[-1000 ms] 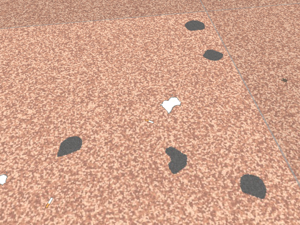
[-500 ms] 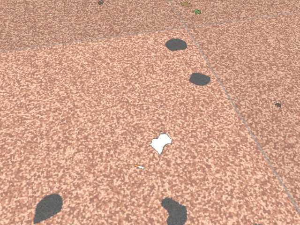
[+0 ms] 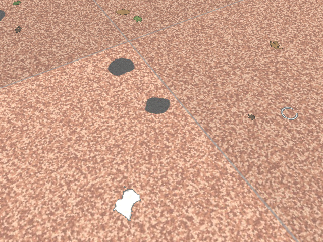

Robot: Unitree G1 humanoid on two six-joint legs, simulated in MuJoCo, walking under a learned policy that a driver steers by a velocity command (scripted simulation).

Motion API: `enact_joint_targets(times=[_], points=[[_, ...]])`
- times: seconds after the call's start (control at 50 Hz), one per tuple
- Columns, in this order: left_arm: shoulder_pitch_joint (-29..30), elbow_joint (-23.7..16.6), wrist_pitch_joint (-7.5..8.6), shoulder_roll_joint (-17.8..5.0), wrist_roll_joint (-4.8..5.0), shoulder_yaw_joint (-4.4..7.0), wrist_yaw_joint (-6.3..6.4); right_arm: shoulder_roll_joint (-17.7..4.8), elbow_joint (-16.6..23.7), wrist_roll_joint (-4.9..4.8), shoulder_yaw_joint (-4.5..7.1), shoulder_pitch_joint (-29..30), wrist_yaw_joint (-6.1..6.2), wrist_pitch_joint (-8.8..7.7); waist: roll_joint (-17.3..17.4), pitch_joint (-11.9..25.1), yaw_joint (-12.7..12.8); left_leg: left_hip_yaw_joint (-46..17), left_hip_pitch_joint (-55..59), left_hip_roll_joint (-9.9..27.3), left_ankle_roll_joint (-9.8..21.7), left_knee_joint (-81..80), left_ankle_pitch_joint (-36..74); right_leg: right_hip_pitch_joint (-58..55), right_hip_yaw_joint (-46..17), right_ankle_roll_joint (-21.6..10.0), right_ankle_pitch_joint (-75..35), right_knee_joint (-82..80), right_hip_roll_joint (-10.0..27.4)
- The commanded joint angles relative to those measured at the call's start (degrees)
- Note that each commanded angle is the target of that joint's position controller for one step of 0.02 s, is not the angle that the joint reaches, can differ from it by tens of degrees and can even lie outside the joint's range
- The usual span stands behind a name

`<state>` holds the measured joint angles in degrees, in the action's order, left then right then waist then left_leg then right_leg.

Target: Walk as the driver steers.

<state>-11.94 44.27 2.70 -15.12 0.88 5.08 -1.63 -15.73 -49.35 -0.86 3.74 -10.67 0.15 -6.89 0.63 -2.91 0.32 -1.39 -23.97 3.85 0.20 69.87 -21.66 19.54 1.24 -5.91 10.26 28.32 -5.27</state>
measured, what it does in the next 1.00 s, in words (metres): walks ahead: left foot, then right foot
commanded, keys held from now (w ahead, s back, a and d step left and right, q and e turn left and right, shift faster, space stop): w+e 0.26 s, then w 0.50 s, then no key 0.24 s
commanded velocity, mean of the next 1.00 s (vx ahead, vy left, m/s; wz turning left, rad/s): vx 0.45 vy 0.00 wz -0.28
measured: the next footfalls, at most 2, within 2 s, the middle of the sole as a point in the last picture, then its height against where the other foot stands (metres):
left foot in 0.34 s outside the picture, level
right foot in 0.84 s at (216, 210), level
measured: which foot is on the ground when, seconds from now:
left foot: up 0.00-0.32, down 0.34-0.86, up 0.88-1.00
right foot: down 0.00-0.34, up 0.36-0.82, down 0.84-1.00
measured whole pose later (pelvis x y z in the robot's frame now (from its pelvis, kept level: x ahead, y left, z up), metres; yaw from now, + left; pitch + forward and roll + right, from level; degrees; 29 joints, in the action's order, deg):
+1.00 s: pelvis +0.50 -0.07 +0.00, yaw -15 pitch +2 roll +0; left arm -7.7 42.2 3.3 -13.8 -0.9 2.4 -1.4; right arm -17.4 -49.9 -0.4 2.8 -14.2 0.6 -2.4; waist 2.0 -2.1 -1.1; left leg -1.2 -26.6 3.0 -2.7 61.7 -26.8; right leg 20.5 2.0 -2.9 7.1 25.3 -1.2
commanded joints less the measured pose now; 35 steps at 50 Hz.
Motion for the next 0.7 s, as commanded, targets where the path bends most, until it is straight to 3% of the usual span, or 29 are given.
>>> enact_joint_targets(times=[0.02, 0.06, 0.1, 0.16, 0.2, 0.26, 0.3, 0.32, 0.34, 0.36, 0.38, 0.4, 0.42, 0.44, 0.48, 0.52, 0.58, 0.66, 0.7], points=[[-0.24, -4.26, 1.25, -5.62, -0.25, 1.06, 0.85, -6.68, 4.96, 1.01, 1.98, 0.43, 0.12, -0.39, -1.29, 6.09, -1.33, -2.99, -12.44, 3.58, -1.45, -5.3, 4.32, -12.94, -21.12, -11.89, -14.03, -15.17, 15.31], [-1.42, -4.19, 1.41, -7.63, -0.13, 1.5, 1.6, -5.09, 6.0, 1.58, 1.63, 2.21, 0.33, 0.56, -1.4, 4.74, -1.51, -1.62, -12.01, 2.93, -3.29, -11.46, 7.38, -8.6, -17.9, -11.77, -17.72, -16.07, 14.11], [-3.06, -3.92, 1.24, -9.01, 0.03, 1.91, 2.31, -3.76, 7.72, 1.79, 1.04, 7.05, 0.41, 0.77, -2.39, 3.31, -0.11, -0.79, -11.3, 1.39, -4.27, -20.98, 14.62, -5.85, -15.21, -10.19, -17.15, -16.09, 11.91], [-5.69, -3.4, 0.7, -9.12, 0.31, 2.06, 2.58, -2.38, 9.53, 1.23, 0.29, 12.92, -0.24, 0.49, -4.76, 2.79, 2.63, -0.17, -6.52, -1.88, -4.09, -34.05, 25.29, -3.79, -13.73, -7.37, -11.05, -14.8, 9.46], [-7.67, -2.71, 0.51, -9.09, 0.57, 2.12, 2.5, -3.3, 10.78, 0.51, 0.42, 15.27, -0.64, 0.29, -5.58, 2.75, 3.71, -0.92, -4.88, -2.89, -3.73, -37.59, 27.18, -5.04, -16.26, -6.72, -7.57, -13.65, 10.65], [-8.56, -2.41, 0.11, -8.43, 0.77, 2.07, 2.89, -5.95, 11.54, 0.25, 1.2, 14.98, -1.27, -0.44, -6.63, 3.19, 2.9, -3.17, -3.72, -2.9, -2.07, -41.4, 23.06, -10.44, -21.61, -5.68, -4.6, -8.57, 13.11], [-7.82, -2.52, -0.17, -8.02, 0.24, 1.97, 3.12, -6.89, 10.35, 0.44, 1.66, 10.31, -1.55, -1.1, -8.14, 4.21, 0.45, -1.75, 1.01, -3.01, -0.06, -42.83, 19.9, -12.46, -22.52, -4.56, -7.99, -4.41, 13.8], [-7.81, -2.67, -0.13, -6.45, -0.03, 1.4, 3.01, -8.04, 8.85, 1.08, 2.36, 5.02, -1.4, -1.41, -7.71, 6.98, -1.96, -0.83, 8.74, -3.19, 1.65, -44.1, 19.54, -11.92, -21.02, -3.17, -13.23, 1.15, 11.25], [-7.85, -3.46, 0.04, -3.77, -0.73, 0.26, 2.69, -10.44, 7.79, 2.12, 3.01, -3.02, -1.19, -1.66, -3.84, 14.03, -5.43, -7.4, 22.18, 3.83, 5.11, -42.4, 18.49, -6.57, -17.45, -1.18, -9.52, 14.92, 8.02], [-16.74, -3.8, 0.72, -0.28, 0.59, -0.7, 2.68, -15.67, 5.59, 2.95, 4.42, -10.72, -1.2, -1.09, 13.26, 21.91, -3.36, -32.66, 42.18, 16.24, 15.09, -46.57, 8.78, 12.84, -10.41, 3.56, 9.81, 35.66, -0.54], [-18.23, -2.66, 1.12, -3.81, 1.54, -0.54, 2.69, -12.17, 4.4, 0.94, 3.79, -12.09, -1.77, -0.76, 17.01, 21.64, -3.92, -47.03, 44.09, 19.89, 17.61, -52.59, -5.82, 22.8, -12.06, 4.18, 22.84, 44.98, 0.87], [-12.09, -3.21, 1.17, -7.93, 1.54, 0.37, 2.6, -7.87, 5.49, 0.25, 2.58, -8.35, -1.67, -0.51, 9.59, 13.01, -5.16, -39.83, 37.29, 17.53, 15.05, -53.69, -9.28, 26.25, -12.98, 4.09, 18.48, 48.4, 3.49], [-6.52, -4.44, 1.15, -8.2, 0.79, 0.35, 2.66, -6.42, 6.23, 0.8, 1.95, -4.95, -1.5, 0.04, 4.49, 8.49, -4.78, -31.31, 29.86, 14.97, 12.98, -53.84, -4.82, 25.28, -10.56, 3.89, 14.1, 47.56, 5.8], [-3.17, -5.54, 1.38, -7.5, -0.13, 0.33, 2.6, -5.46, 6.08, 1.31, 1.5, -2.55, -1.5, 0.39, 2.79, 4.58, -3.6, -25.73, 22.81, 12.67, 12.5, -55.14, 1.92, 24.03, -9.49, 3.69, 11.19, 43.78, 7.45], [-3.71, -5.58, 1.29, -5.79, -0.29, 0.33, 2.24, -3.88, 5.64, 1.74, 0.74, -1.45, -1.42, 0.24, 4.78, 3.69, -1.09, -19.04, 16.95, 9.41, 11.51, -57.31, 10.78, 18.95, -8.21, 3.44, 8.15, 37.83, 10.09], [-3.97, -5.6, 1.06, -3.85, -0.33, -0.18, 2.07, -4.8, 4.65, 1.02, 0.92, -2.77, -1.37, -0.03, 5.25, 3.95, -0.62, -15.58, 15.83, 8.98, 12.59, -59.07, 16.05, 18.29, -6.47, 4.03, 7.08, 33.29, 10.85], [1.37, -7.3, 1.18, -2.49, -0.7, -1.04, 1.94, -7.69, 3.59, 0.55, 1.64, -4.4, -0.83, 0.25, 3.64, 3.19, -1.66, -11.25, 15.97, 9.04, 13.09, -61.21, 20.99, 19.38, -4.97, 5.23, 0.01, 22.81, 11.73], [8.19, -8.46, 1.63, -1.8, -0.23, -1.66, 1.17, -8.95, 2.19, -0.21, 1.71, -7.33, -0.54, 1.05, 3.83, 1.98, -4.05, -5.25, 15.57, 6.9, 11.12, -61.43, 22.16, 14.84, -2.65, 5.93, -10.49, 9.81, 9.99], [11.41, -9.35, 1.77, -2.07, 0.11, -1.71, 0.72, -9.26, 1.08, -0.45, 1.67, -9.79, -0.57, 1.47, 3.88, 1.22, -5.28, -5.01, 17.18, 7.73, 10.84, -60.67, 21.81, 13.78, -1.97, 5.91, -11.73, 6.48, 9.14]])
